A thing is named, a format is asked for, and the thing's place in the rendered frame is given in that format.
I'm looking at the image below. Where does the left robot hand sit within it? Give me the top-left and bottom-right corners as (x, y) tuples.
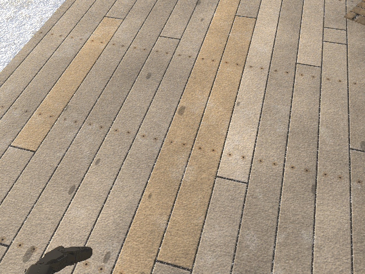
(25, 246), (92, 274)

